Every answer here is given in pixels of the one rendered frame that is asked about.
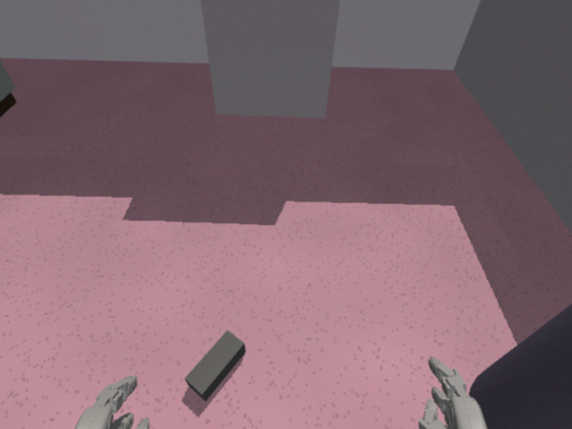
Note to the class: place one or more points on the right robot hand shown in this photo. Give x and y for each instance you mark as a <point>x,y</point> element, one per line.
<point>460,411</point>

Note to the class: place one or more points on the left robot hand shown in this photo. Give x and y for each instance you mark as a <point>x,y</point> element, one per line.
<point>109,401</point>

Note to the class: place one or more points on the carton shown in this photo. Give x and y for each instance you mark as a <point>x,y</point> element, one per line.
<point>210,371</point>

